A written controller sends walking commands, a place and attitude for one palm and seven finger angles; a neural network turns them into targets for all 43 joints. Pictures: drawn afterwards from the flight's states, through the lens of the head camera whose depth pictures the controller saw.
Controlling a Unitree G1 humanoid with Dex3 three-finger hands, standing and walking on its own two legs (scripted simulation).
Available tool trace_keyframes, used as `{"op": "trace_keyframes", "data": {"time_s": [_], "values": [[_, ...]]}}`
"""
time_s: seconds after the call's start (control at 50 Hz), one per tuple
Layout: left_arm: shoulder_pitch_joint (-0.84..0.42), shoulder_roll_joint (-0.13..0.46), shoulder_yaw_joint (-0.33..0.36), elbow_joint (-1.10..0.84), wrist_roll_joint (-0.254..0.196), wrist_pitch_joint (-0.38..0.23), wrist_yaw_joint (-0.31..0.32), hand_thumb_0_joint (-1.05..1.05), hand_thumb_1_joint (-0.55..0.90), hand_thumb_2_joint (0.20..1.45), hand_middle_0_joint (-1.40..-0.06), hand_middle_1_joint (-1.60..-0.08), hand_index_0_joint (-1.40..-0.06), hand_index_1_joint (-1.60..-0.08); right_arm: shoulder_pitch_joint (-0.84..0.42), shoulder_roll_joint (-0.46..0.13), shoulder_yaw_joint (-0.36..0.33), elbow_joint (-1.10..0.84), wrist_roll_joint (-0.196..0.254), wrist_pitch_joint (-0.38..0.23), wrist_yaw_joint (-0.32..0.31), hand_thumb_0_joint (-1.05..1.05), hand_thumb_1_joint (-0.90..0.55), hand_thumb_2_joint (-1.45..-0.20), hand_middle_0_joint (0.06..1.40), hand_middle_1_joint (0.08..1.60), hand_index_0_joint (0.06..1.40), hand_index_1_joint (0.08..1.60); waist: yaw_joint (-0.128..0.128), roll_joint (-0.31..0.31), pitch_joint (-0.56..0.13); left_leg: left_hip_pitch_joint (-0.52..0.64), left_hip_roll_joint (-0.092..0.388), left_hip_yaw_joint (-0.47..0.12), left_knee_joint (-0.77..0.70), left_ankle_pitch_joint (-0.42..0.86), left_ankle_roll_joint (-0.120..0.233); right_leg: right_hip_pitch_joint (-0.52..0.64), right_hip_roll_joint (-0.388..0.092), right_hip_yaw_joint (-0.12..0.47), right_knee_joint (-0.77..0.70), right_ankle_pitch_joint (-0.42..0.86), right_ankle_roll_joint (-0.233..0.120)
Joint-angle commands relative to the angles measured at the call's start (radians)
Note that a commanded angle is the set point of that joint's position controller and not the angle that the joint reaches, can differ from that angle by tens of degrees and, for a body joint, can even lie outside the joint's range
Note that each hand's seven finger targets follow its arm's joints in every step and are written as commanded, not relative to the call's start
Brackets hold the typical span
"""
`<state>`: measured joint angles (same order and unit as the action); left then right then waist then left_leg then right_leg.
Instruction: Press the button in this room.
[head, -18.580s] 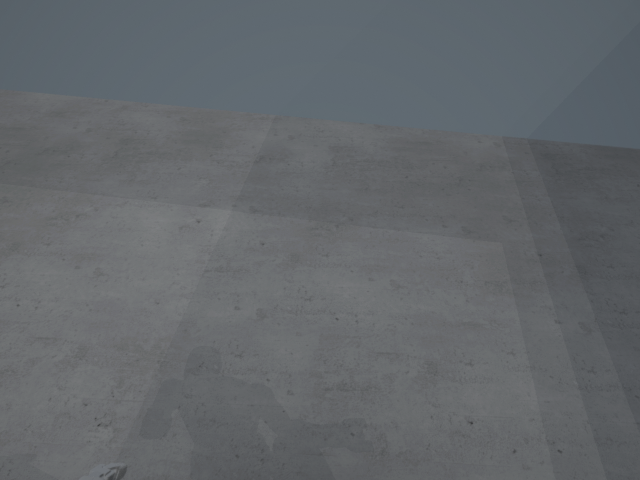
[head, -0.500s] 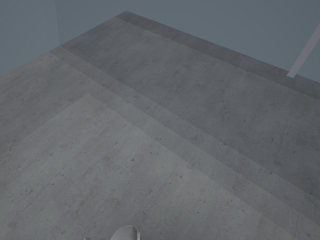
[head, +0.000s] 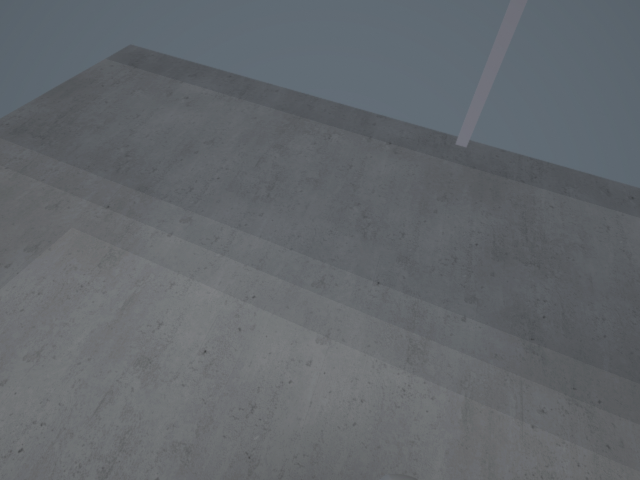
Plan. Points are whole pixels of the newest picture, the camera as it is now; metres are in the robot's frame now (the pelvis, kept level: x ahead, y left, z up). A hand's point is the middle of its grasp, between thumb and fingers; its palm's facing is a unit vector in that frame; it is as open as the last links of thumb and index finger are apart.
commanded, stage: turn or walk to find it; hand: left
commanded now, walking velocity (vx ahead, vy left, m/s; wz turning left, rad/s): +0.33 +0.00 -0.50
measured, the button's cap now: out of the picture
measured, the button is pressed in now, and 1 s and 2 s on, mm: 0 0 0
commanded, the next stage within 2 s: stand and wait in 1.54 s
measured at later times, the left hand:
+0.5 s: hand (245, 460) +0.17 +0.12 -0.17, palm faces -0.18 -0.96 -0.23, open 7.3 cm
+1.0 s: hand (305, 266) +0.52 +0.06 -0.16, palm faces -0.34 -0.92 -0.18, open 7.4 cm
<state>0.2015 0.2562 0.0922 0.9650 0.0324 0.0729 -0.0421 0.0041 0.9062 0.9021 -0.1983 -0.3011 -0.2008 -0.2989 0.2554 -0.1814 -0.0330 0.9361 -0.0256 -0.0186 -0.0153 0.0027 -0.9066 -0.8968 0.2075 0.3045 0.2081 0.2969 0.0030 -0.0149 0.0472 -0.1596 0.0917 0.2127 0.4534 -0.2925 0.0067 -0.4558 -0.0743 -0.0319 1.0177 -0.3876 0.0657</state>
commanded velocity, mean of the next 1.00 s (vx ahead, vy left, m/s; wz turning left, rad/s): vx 0.37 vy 0.00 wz -0.25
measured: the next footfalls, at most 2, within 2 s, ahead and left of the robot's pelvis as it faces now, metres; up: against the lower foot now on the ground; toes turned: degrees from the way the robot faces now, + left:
right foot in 0.16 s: +0.07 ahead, -0.16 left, +0.00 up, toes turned -14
left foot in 0.64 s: +0.38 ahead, +0.02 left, +0.00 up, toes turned -6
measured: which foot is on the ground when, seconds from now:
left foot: down 0.00-0.16, up 0.18-0.62, down 0.64-1.00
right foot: up 0.00-0.14, down 0.16-0.66, up 0.68-1.00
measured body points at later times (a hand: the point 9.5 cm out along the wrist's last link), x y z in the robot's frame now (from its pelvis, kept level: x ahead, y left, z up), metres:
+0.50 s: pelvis +0.14 -0.07 +0.00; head +0.16 -0.09 +0.45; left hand +0.18 +0.17 -0.15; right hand +0.16 -0.33 -0.15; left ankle +0.28 +0.06 -0.68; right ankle +0.03 -0.15 -0.74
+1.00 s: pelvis +0.37 -0.08 +0.00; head +0.39 -0.09 +0.45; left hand +0.54 +0.11 -0.15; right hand +0.23 -0.28 -0.15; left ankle +0.34 +0.02 -0.74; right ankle +0.40 -0.25 -0.68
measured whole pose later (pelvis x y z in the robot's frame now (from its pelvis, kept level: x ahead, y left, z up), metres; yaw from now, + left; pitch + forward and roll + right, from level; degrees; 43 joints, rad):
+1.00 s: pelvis +0.37 -0.08 +0.00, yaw -21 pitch +0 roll +1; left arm 0.14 0.19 0.07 1.01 0.04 0.00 -0.02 0.00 0.91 0.90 -0.20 -0.30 -0.20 -0.30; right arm 0.41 -0.15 -0.05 1.11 -0.02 -0.08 -0.01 0.00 -0.93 -0.90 0.20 0.30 0.20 0.30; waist -0.03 -0.03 0.03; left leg -0.06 0.02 0.25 0.35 -0.29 0.02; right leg -0.62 -0.14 -0.05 0.96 -0.15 0.03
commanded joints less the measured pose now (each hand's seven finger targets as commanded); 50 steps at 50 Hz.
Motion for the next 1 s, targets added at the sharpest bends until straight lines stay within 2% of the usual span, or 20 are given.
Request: {"op": "trace_keyframes", "data": {"time_s": [0.0, 0.08, 0.12, 0.14, 0.16, 0.18, 0.22, 0.28, 0.34, 0.52, 0.54, 0.58, 0.6, 0.62, 0.64, 0.7, 0.76, 0.8, 0.9, 0.98], "values": [[-0.176, 0.019, -0.010, -0.135, -0.006, -0.045, -0.016, 0.000, 0.900, 0.900, -0.200, -0.300, -0.200, -0.300, 0.103, -0.210, -0.070, -0.006, -0.007, -0.020, -0.003, 0.000, -0.900, -0.900, 0.200, 0.300, 0.200, 0.300, -0.071, 0.177, 0.006, 0.112, 0.296, -0.206, -0.230, -0.056, 0.120, -0.111, -0.023, -0.043, -0.180, -0.024, -0.012], [-0.146, 0.004, -0.015, -0.124, -0.005, -0.064, -0.015, 0.000, 0.900, 0.900, -0.200, -0.300, -0.200, -0.300, 0.097, -0.221, -0.070, 0.014, -0.011, -0.020, 0.005, 0.000, -0.900, -0.900, 0.200, 0.300, 0.200, 0.300, -0.044, 0.181, -0.015, 0.034, 0.286, -0.112, -0.132, 0.023, 0.079, 0.095, 0.026, -0.112, -0.389, -0.011, -0.042], [0.056, 0.055, -0.002, -0.054, -0.003, -0.079, -0.002, 0.000, 0.900, 0.900, -0.200, -0.300, -0.200, -0.300, 0.064, -0.199, -0.060, 0.012, -0.003, -0.020, 0.012, 0.000, -0.900, -0.900, 0.200, 0.300, 0.200, 0.300, 0.064, 0.055, -0.086, -0.111, 0.208, -0.003, 0.146, 0.067, 0.006, 0.420, 0.057, -0.123, -0.573, 0.102, -0.085], [0.201, 0.176, 0.024, -0.007, 0.003, -0.094, 0.012, 0.000, 0.900, 0.900, -0.200, -0.300, -0.200, -0.300, 0.046, -0.133, -0.041, -0.020, 0.011, -0.022, 0.022, 0.000, -0.900, -0.900, 0.200, 0.300, 0.200, 0.300, 0.132, -0.222, -0.155, -0.394, 0.117, 0.082, 0.450, -0.111, -0.043, 0.689, -0.165, 0.172, -0.676, -0.051, -0.168], [0.302, 0.262, 0.037, 0.024, -0.023, -0.092, 0.024, 0.000, 0.900, 0.900, -0.200, -0.300, -0.200, -0.300, -0.072, -0.115, -0.027, -0.089, 0.008, -0.017, 0.023, 0.000, -0.900, -0.900, 0.200, 0.300, 0.200, 0.300, 0.175, -0.328, -0.129, -0.621, 0.021, -0.029, 0.657, -0.363, -0.064, 0.718, -0.337, 0.511, -0.751, 0.083, -0.252], [0.291, 0.264, 0.040, 0.025, -0.029, -0.094, 0.037, 0.000, 0.900, 0.900, -0.200, -0.300, -0.200, -0.300, -0.129, -0.152, -0.035, -0.099, 0.010, -0.012, 0.019, 0.000, -0.900, -0.900, 0.200, 0.300, 0.200, 0.300, 0.172, -0.282, -0.095, -0.643, 0.049, -0.146, 0.760, -0.300, -0.053, 0.606, -0.362, 0.571, -0.791, 0.091, -0.281], [0.143, 0.174, 0.015, -0.008, -0.024, -0.104, 0.040, 0.000, 0.900, 0.900, -0.200, -0.300, -0.200, -0.300, -0.118, -0.145, -0.046, -0.063, -0.001, -0.012, 0.023, 0.000, -0.900, -0.900, 0.200, 0.300, 0.200, 0.300, 0.086, -0.087, 0.040, -0.636, 0.098, -0.197, 0.779, -0.118, -0.053, 0.442, -0.299, 0.440, -0.810, -0.055, -0.267], [0.053, 0.108, -0.011, -0.023, -0.017, -0.126, 0.039, 0.000, 0.900, 0.900, -0.200, -0.300, -0.200, -0.300, 0.002, -0.123, -0.043, -0.003, -0.010, 0.000, 0.031, 0.000, -0.900, -0.900, 0.200, 0.300, 0.200, 0.300, -0.002, -0.104, 0.030, -0.498, 0.088, -0.152, 0.669, 0.014, -0.083, 0.341, -0.178, 0.196, -0.805, 0.210, -0.208], [0.077, 0.097, -0.016, 0.004, -0.015, -0.142, 0.040, 0.000, 0.900, 0.900, -0.200, -0.300, -0.200, -0.300, -0.012, -0.109, -0.045, -0.013, -0.006, 0.004, 0.037, 0.000, -0.900, -0.900, 0.200, 0.300, 0.200, 0.300, -0.014, -0.112, 0.057, -0.488, 0.069, -0.141, 0.593, 0.076, -0.095, 0.307, -0.150, 0.154, -0.820, 0.294, -0.215], [0.151, 0.103, -0.019, 0.072, -0.011, -0.149, 0.057, 0.000, 0.900, 0.900, -0.200, -0.300, -0.200, -0.300, -0.197, -0.091, -0.033, -0.083, 0.006, -0.027, 0.054, 0.000, -0.900, -0.900, 0.200, 0.300, 0.200, 0.300, 0.022, -0.114, 0.074, -0.380, 0.035, -0.133, 0.257, 0.114, -0.049, 0.382, -0.165, 0.180, -0.775, 0.402, -0.217], [0.149, 0.108, -0.016, 0.076, -0.011, -0.146, 0.058, 0.000, 0.900, 0.900, -0.200, -0.300, -0.200, -0.300, -0.183, -0.096, -0.035, -0.080, 0.006, -0.032, 0.051, 0.000, -0.900, -0.900, 0.200, 0.300, 0.200, 0.300, 0.012, -0.107, 0.065, -0.326, 0.019, -0.121, 0.221, 0.098, -0.041, 0.383, -0.163, 0.178, -0.746, 0.433, -0.214], [0.133, 0.109, -0.013, 0.082, -0.017, -0.144, 0.058, 0.000, 0.900, 0.900, -0.200, -0.300, -0.200, -0.300, -0.011, -0.128, -0.044, -0.021, -0.003, -0.046, 0.035, 0.000, -0.900, -0.900, 0.200, 0.300, 0.200, 0.300, -0.066, -0.052, -0.030, -0.058, -0.036, -0.089, 0.092, 0.137, -0.026, 0.344, -0.098, 0.123, -0.518, 0.594, -0.179], [0.145, 0.081, -0.013, 0.084, -0.021, -0.145, 0.054, 0.000, 0.900, 0.900, -0.200, -0.300, -0.200, -0.300, 0.160, -0.197, -0.060, 0.032, -0.009, -0.053, 0.023, 0.000, -0.900, -0.900, 0.200, 0.300, 0.200, 0.300, -0.127, 0.074, -0.148, 0.190, 0.029, -0.166, 0.053, 0.152, -0.009, 0.254, -0.041, 0.091, -0.283, 0.513, -0.144], [0.236, 0.017, -0.019, 0.077, -0.033, -0.137, 0.043, 0.000, 0.900, 0.900, -0.200, -0.300, -0.200, -0.300, 0.284, -0.314, -0.085, 0.064, -0.025, -0.058, 0.014, 0.000, -0.900, -0.900, 0.200, 0.300, 0.200, 0.300, -0.135, 0.343, -0.286, 0.437, 0.316, -0.533, -0.010, 0.132, 0.079, 0.001, 0.098, -0.019, 0.041, 0.059, -0.098], [0.212, 0.012, -0.030, 0.058, -0.028, -0.144, 0.043, 0.000, 0.900, 0.900, -0.200, -0.300, -0.200, -0.300, 0.303, -0.318, -0.082, 0.076, -0.011, -0.043, 0.010, 0.000, -0.900, -0.900, 0.200, 0.300, 0.200, 0.300, -0.132, 0.395, -0.302, 0.420, 0.407, -0.697, -0.157, 0.009, 0.122, -0.108, 0.117, 0.048, 0.240, -0.184, -0.103], [0.052, 0.004, -0.029, 0.054, -0.012, -0.134, 0.021, 0.000, 0.900, 0.900, -0.200, -0.300, -0.200, -0.300, 0.092, -0.149, -0.044, 0.045, -0.003, -0.053, 0.008, 0.000, -0.900, -0.900, 0.200, 0.300, 0.200, 0.300, -0.062, 0.119, 0.002, 0.024, 0.328, -0.486, -0.247, -0.101, 0.111, -0.164, -0.033, 0.061, 0.301, 0.030, -0.098], [0.119, -0.050, -0.029, 0.076, -0.001, -0.099, 0.019, 0.000, 0.900, 0.900, -0.200, -0.300, -0.200, -0.300, 0.079, -0.093, -0.030, 0.066, 0.001, -0.075, 0.002, 0.000, -0.900, -0.900, 0.200, 0.300, 0.200, 0.300, 0.000, 0.110, -0.005, -0.053, 0.240, -0.269, -0.257, 0.100, 0.081, -0.105, -0.042, 0.046, 0.239, 0.120, -0.074], [0.115, -0.055, -0.023, 0.070, -0.001, -0.087, 0.019, 0.000, 0.900, 0.900, -0.200, -0.300, -0.200, -0.300, 0.089, -0.078, -0.036, 0.081, 0.005, -0.080, 0.000, 0.000, -0.900, -0.900, 0.200, 0.300, 0.200, 0.300, 0.013, 0.105, -0.003, -0.043, 0.225, -0.217, -0.274, 0.143, 0.091, -0.137, -0.051, 0.044, 0.218, 0.178, -0.060], [-0.024, -0.060, -0.022, 0.006, -0.001, -0.082, 0.011, 0.000, 0.900, 0.900, -0.200, -0.300, -0.200, -0.300, 0.154, -0.081, -0.042, 0.116, 0.008, -0.085, -0.001, 0.000, -0.900, -0.900, 0.200, 0.300, 0.200, 0.300, -0.003, 0.085, 0.053, 0.035, 0.225, -0.162, -0.295, 0.201, 0.130, -0.247, -0.081, 0.015, 0.028, 0.252, -0.032], [-0.165, -0.068, -0.034, -0.039, -0.003, -0.092, 0.007, 0.000, 0.900, 0.900, -0.200, -0.300, -0.200, -0.300, 0.230, -0.094, -0.046, 0.150, 0.000, -0.077, -0.001, 0.000, -0.900, -0.900, 0.200, 0.300, 0.200, 0.300, -0.053, 0.097, 0.063, 0.103, 0.223, -0.110, -0.249, 0.327, 0.125, -0.173, -0.059, -0.053, -0.248, 0.226, -0.042]]}}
